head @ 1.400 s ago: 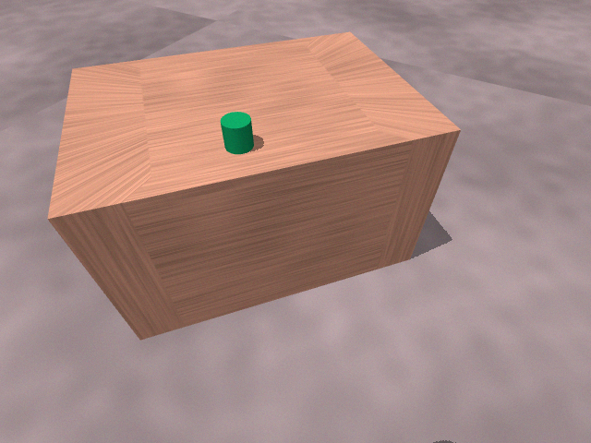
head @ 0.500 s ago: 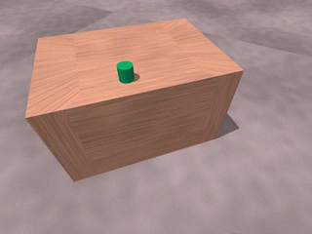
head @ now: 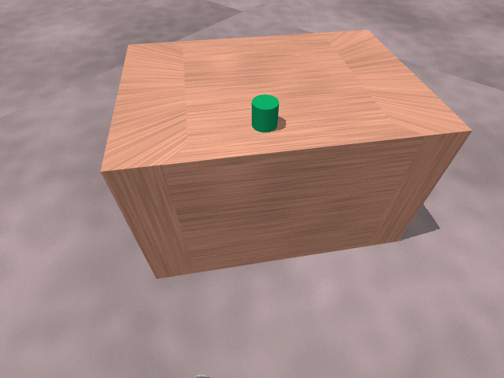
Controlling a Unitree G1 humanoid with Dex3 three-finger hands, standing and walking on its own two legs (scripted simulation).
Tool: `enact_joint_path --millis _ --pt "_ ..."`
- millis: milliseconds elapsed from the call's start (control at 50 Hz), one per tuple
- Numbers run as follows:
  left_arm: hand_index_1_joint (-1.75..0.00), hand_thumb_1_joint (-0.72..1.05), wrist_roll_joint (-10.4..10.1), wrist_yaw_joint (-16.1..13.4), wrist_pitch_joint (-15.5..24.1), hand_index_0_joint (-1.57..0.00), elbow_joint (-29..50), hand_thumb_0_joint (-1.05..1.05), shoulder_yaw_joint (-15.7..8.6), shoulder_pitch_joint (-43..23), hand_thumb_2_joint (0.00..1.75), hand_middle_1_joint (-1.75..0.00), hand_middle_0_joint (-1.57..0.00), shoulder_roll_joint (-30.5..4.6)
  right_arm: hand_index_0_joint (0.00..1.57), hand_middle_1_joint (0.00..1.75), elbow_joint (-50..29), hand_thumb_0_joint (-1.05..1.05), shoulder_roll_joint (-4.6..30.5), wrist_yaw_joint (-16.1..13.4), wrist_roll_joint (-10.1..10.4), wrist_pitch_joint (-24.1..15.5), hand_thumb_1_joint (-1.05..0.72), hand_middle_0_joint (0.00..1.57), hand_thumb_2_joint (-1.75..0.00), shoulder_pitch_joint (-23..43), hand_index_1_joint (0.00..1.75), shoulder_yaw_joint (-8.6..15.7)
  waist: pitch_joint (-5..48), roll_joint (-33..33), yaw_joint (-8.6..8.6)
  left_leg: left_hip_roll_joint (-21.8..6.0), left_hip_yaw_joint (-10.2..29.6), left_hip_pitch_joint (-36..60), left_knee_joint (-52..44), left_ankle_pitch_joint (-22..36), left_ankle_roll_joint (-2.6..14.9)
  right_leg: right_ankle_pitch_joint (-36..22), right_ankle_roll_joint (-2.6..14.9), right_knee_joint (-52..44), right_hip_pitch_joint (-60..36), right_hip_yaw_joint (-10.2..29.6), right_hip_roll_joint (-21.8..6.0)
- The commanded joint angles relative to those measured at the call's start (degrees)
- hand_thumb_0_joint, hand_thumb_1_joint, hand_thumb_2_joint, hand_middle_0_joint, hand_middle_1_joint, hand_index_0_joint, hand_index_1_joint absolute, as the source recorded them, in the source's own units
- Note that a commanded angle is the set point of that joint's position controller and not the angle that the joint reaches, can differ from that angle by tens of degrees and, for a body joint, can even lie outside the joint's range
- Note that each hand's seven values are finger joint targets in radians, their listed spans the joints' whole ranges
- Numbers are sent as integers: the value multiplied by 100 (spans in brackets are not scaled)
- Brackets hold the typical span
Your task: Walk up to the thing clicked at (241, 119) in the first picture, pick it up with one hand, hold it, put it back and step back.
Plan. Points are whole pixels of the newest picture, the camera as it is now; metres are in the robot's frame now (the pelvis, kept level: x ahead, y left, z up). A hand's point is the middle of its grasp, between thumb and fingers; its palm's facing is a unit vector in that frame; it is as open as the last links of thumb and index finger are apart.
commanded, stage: walk up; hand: right
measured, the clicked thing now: (265, 113) +0.86 -0.01 -0.08
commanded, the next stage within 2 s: none
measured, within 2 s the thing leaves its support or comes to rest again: neither
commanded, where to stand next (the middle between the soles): +0.40 +0.13 m, yaw +10 degrees
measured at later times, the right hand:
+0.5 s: hand (366, 335) +0.25 -0.20 -0.17, palm faces -0.18 +0.93 -0.31, open 7.4 cm
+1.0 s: hand (295, 228) +0.47 -0.07 -0.12, palm faces -0.25 +0.88 -0.40, open 7.4 cm
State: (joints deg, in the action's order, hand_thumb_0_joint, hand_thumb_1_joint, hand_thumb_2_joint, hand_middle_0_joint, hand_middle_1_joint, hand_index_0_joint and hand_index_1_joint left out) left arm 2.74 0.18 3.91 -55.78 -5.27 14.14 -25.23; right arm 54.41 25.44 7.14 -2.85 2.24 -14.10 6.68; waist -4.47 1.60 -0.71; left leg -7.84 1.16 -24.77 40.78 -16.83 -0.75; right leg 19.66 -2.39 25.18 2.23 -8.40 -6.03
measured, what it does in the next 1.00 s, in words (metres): walks ahead: left foot, then right foot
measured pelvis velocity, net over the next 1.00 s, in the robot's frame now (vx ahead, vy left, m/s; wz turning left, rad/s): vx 0.31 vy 0.16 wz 0.22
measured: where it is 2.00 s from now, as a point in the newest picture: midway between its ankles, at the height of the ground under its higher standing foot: (217, 347)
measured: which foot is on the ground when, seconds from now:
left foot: up 0.00-0.02, down 0.04-0.40, up 0.42-0.78, down 0.80-1.00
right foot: down 0.00-0.06, up 0.08-0.38, down 0.40-0.82, up 0.84-1.00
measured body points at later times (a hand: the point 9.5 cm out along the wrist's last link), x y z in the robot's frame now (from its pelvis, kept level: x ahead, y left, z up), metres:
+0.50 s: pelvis +0.17 +0.06 -0.01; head +0.17 +0.03 +0.44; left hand +0.17 +0.39 -0.10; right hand +0.26 -0.25 -0.14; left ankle +0.12 +0.18 -0.68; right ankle +0.23 -0.05 -0.73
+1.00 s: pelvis +0.31 +0.16 +0.00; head +0.34 +0.19 +0.44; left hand +0.28 +0.49 -0.13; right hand +0.48 -0.12 -0.09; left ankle +0.33 +0.28 -0.73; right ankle +0.37 +0.01 -0.68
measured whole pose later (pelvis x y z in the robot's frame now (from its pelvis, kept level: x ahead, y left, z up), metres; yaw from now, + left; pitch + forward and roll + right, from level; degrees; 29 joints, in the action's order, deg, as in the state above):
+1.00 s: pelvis +0.31 +0.16 +0.00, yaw +13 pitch -3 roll +0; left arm 0.0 0.8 2.4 -49.2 -2.4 18.8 -25.5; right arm 45.1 21.7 2.1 -0.1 -3.7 -14.4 2.0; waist -6.3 -2.9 -1.3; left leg -0.8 -2.0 -17.5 35.3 -15.2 1.4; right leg 22.7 1.9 58.6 26.6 0.0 -5.1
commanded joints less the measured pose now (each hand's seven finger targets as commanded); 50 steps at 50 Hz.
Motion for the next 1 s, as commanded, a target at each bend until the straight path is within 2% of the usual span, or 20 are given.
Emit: enact_joint_path --millis 0,20,40,60,80,120,160,280,360,380,400,420,520,680,740,760,800,820,880,980 --pt "-30 90 15 -17 52 -20 717 0 -288 -609 90 -30 -20 -1390 20 30 -320 0 983 -83 58 -231 -90 20 -90 -574 30 360 334 -386 566 565 -836 2036 -380 122 93 466 964 590 1923 121 -783" --pt "-30 90 23 1 5 -20 720 0 -187 -341 90 -30 -20 -1076 20 30 -141 0 1279 -163 59 -266 -90 20 -90 -1227 30 467 663 600 850 716 -494 2824 -609 -557 315 139 807 2255 2365 -95 -428" --pt "-30 90 -105 44 -1 -20 893 0 -42 -254 90 -30 -20 -575 20 30 -204 0 1843 -267 6 -308 -90 20 -90 -1688 30 560 435 2309 1033 -519 2187 2824 -2206 -1906 938 1520 471 4246 3478 -265 427" --pt "-30 90 -190 4 24 -20 1063 0 -64 -559 90 -30 -20 -970 20 30 -425 0 2210 -256 192 -343 -90 20 -90 -1379 30 543 470 1866 937 -1268 4281 2289 -3277 -2398 1577 1731 559 4514 3703 643 505" --pt "-30 90 -175 -6 40 -20 1030 0 -45 -718 90 -30 -20 -1273 20 30 -549 0 2196 -303 252 -347 -90 20 -90 -975 30 546 160 880 681 -1420 4187 1843 -3252 -2621 1720 1311 577 4665 3743 1104 141" --pt "-30 90 -294 39 47 -20 671 0 -76 -9 90 -30 -20 -1287 20 30 -841 0 1622 -401 210 -424 -90 20 -90 -375 30 315 123 531 184 -919 2779 1768 -2533 -1571 1532 620 565 4243 3439 1060 -172" --pt "-30 90 -275 93 38 -20 503 0 -108 250 90 -30 -20 -1241 20 30 -857 0 1383 -441 217 -478 -90 20 -90 -448 30 200 164 664 105 -628 1914 1145 -2401 -600 1373 515 504 3327 2669 909 -190" --pt "-30 90 -185 194 81 -20 794 0 -185 165 90 -30 -20 -1109 20 30 -1192 0 1330 -390 169 -530 -90 20 -90 -401 30 156 -63 732 139 -527 1429 630 -2410 -622 1484 -34 390 1709 2003 590 155" --pt "-30 90 -142 97 201 -20 533 0 -361 1397 90 -30 -20 -1188 20 30 -1427 0 908 -392 206 -461 -90 20 -90 -50 30 -2 461 -149 -590 114 634 -700 -492 -630 921 -651 431 732 -515 507 468" --pt "-30 90 -66 12 261 -20 524 0 -497 1859 90 -30 -20 -1614 20 30 -1505 0 509 -400 246 -466 -90 20 -90 -208 30 -126 526 -1547 -858 1009 99 -1505 1420 -923 583 1041 716 -503 -958 2247 -540" --pt "-30 90 -78 -26 313 -20 799 0 -508 1577 90 -30 -20 -1935 20 30 -1490 0 556 -457 225 -424 -90 20 -90 -455 30 -127 340 -1449 -564 1411 464 -1920 2512 -1466 314 2236 1138 -1542 -494 4644 -1975" --pt "-30 90 -155 -26 289 -20 994 0 -418 945 90 -30 -20 -1922 20 30 -1338 0 1042 -509 184 -380 -90 20 -90 -537 30 21 130 -585 -237 871 964 -1701 2724 -1316 284 2840 1632 -1642 224 5020 -2302" --pt "-30 90 -188 9 355 -20 1080 0 -296 639 90 -30 -20 -1387 20 30 -916 0 1041 -385 189 -410 -90 20 -90 -736 30 62 -200 -822 -53 488 678 -990 1873 -262 79 236 1437 -1171 879 2074 -1186" --pt "-30 90 -139 68 304 -20 1250 0 -328 770 90 -30 -20 -1554 20 30 -1295 0 793 -181 207 -454 -90 20 -90 237 30 57 0 -1075 -226 471 -358 11 -131 254 137 -573 1343 -667 985 851 -1009" --pt "-30 90 -167 72 201 -20 1309 0 -228 607 90 -30 -20 -1460 20 30 -1069 0 850 -261 203 -530 -90 20 -90 -364 30 111 306 -637 223 683 -576 1425 -779 581 250 -1431 1120 569 1470 524 -938" --pt "-30 90 -171 61 153 -20 1296 0 -110 770 90 -30 -20 -1188 20 30 -848 0 1063 -348 179 -577 -90 20 -90 -943 30 203 743 80 486 806 -369 2232 -1017 290 372 -1783 950 1974 1671 239 -635" --pt "-30 90 -265 49 81 -20 1384 0 53 1176 90 -30 -20 -712 20 30 -1100 0 2019 -498 200 -643 -90 20 -90 -1223 30 411 950 1570 519 -1446 3699 2901 -2449 -776 1330 1043 501 4128 3643 552 589" --pt "-30 90 -259 -26 19 -20 1244 0 -40 874 90 -30 -20 -1299 20 30 -1083 0 2044 -507 380 -618 -90 20 -90 -1053 30 449 748 740 513 -1606 3652 2134 -2453 -628 1679 1080 584 4547 3427 1118 219" --pt "-30 90 -336 -1 -43 -20 903 0 -50 1181 90 -30 -20 -1179 20 30 -1210 0 1340 -607 327 -659 -90 20 -90 -334 30 130 44 450 34 -760 1575 1203 -2119 932 1191 359 541 3918 3011 1254 -111" --pt "-30 90 -266 -3 -190 -20 804 0 -5 1010 90 -30 -20 -831 20 30 -1235 0 1132 -745 249 -715 -90 20 -90 -158 30 -39 320 710 -50 -704 594 923 -1479 3696 1327 71 346 2687 2235 922 -23"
